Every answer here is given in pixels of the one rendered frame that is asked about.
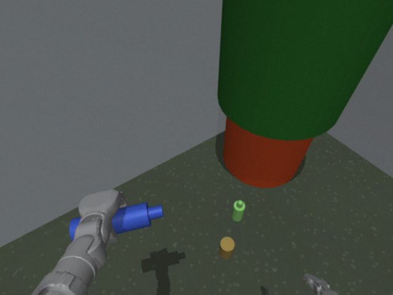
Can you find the right robot hand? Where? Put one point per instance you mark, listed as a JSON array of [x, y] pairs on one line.
[[320, 286]]

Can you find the left robot arm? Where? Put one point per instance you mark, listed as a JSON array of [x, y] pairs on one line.
[[78, 267]]

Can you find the potted plant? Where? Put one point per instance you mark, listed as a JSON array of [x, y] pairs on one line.
[[287, 69]]

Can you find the left robot hand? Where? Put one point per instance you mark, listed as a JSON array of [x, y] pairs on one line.
[[108, 201]]

